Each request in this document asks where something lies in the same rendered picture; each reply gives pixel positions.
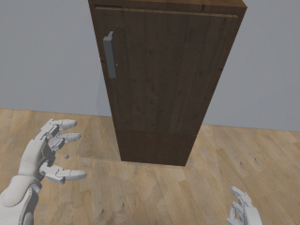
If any robot left hand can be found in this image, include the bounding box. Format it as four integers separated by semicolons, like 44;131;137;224
18;119;87;185

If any handle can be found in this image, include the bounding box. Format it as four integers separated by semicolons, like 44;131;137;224
102;31;118;78

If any robot right hand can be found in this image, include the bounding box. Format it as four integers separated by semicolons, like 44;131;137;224
227;186;263;225

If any cupboard door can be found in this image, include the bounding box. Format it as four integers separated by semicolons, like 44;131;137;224
95;7;238;135

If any left robot forearm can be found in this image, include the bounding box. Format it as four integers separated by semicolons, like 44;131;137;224
0;174;42;225

